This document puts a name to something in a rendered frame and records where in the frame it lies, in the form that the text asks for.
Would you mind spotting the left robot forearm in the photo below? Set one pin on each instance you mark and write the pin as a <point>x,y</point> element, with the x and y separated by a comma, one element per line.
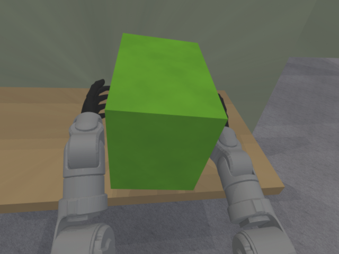
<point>83,172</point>

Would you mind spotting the robot left hand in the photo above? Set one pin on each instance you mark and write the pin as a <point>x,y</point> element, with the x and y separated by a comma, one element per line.
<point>92,98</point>

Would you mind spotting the carton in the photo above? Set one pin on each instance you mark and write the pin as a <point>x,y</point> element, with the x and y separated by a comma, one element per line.
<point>163,114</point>

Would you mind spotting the right robot forearm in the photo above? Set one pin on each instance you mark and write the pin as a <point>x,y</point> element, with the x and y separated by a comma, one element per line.
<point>247,205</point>

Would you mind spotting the right robot upper arm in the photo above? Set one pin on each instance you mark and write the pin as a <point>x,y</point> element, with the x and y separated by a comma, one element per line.
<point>268,240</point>

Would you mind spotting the left robot upper arm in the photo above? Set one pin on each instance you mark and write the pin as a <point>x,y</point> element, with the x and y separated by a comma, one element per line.
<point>94,238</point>

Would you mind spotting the robot right hand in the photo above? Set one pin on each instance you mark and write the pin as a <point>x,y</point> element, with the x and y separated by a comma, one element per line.
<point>222,101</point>

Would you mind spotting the table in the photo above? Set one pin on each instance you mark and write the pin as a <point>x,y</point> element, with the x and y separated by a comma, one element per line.
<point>34,129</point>

